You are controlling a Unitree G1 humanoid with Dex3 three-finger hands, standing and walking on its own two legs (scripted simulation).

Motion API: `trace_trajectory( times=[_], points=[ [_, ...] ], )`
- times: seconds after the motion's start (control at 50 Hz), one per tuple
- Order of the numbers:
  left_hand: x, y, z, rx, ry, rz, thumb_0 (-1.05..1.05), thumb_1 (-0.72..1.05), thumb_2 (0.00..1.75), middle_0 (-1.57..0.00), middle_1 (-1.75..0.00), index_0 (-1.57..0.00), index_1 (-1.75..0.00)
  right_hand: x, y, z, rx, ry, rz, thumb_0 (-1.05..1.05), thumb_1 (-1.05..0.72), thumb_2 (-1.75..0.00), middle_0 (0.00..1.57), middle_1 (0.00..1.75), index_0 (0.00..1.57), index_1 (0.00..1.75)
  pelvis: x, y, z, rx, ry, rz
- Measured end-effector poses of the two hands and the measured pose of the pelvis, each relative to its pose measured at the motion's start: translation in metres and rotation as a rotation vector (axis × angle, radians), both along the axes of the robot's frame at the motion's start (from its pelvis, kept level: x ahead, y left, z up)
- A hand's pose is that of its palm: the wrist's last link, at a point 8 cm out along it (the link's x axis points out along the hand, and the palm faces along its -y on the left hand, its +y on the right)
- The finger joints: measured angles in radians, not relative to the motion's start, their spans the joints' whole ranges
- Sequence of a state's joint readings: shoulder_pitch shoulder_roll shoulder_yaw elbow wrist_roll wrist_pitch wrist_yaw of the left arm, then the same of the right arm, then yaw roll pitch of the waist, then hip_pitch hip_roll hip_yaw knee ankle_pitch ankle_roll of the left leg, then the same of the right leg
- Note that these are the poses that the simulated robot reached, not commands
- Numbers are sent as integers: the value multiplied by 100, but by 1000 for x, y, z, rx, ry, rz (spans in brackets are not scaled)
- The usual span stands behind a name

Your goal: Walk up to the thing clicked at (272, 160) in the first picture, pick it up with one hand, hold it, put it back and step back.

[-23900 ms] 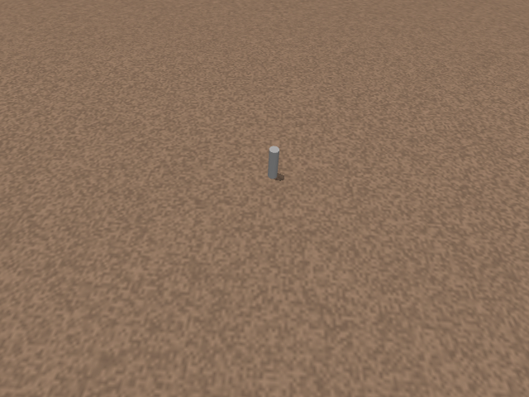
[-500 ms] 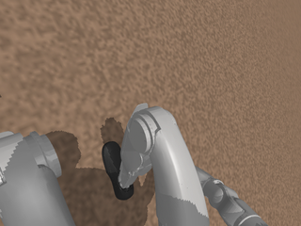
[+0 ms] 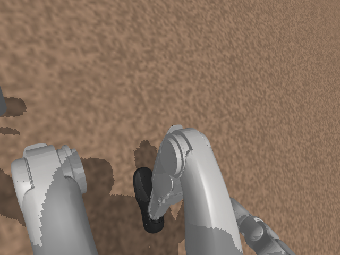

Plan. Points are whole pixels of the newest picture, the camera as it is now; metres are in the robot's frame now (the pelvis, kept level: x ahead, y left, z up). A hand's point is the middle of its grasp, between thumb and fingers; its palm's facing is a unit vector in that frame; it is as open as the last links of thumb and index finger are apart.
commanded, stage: rise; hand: left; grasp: from the side
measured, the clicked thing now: out of the picture +0.45 +0.28 -0.21
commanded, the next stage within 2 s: home in 0.10 s
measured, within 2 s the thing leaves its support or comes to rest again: neither
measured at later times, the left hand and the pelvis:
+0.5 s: hand out of the picture +0.33 +0.41 +0.01, palm faces +0.34 -0.81 -0.47, open 17.5 cm; pelvis +0.01 -0.01 +0.08, yaw +8 degrees
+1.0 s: hand out of the picture +0.26 +0.28 +0.21, palm faces +0.33 -0.86 -0.38, open 17.4 cm; pelvis +0.06 -0.02 +0.31, yaw +13 degrees
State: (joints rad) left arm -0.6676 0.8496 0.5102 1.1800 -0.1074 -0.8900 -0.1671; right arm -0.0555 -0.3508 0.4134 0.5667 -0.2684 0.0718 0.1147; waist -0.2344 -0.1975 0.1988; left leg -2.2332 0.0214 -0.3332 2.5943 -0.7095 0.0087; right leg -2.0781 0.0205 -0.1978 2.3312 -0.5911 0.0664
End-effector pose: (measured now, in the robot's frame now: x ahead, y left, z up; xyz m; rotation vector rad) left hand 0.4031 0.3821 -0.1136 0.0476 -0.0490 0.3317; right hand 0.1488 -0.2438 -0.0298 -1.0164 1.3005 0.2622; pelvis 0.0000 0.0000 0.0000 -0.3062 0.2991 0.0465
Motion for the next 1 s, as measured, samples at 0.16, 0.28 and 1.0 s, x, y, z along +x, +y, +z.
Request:
trace_trajectory(
  times=[0.16, 0.28, 1.0],
  points=[
    [-21, 17, 29, 58, 218, -44, -1, -55, 6, -7, -3, -6, -4, 12, 1, -4, 102, -96, -136, 0, -91, -90, 21, 30, 21, 30, -1, -1, 12, 37, 64, 20],
    [-40, 43, 67, 152, 356, 24, -2, -57, 7, -8, -5, -7, -6, 13, 3, -5, 175, -113, -255, 0, -93, -91, 20, 30, 21, 30, 1, -4, 30, 71, 135, 39],
    [-177, -67, 358, 61, 824, 195, -1, -53, 5, -6, -5, -6, -6, 134, 18, 254, 460, -521, -385, 1, -90, -90, 20, 30, 20, 30, 61, -20, 308, 228, 140, 136]
  ],
)
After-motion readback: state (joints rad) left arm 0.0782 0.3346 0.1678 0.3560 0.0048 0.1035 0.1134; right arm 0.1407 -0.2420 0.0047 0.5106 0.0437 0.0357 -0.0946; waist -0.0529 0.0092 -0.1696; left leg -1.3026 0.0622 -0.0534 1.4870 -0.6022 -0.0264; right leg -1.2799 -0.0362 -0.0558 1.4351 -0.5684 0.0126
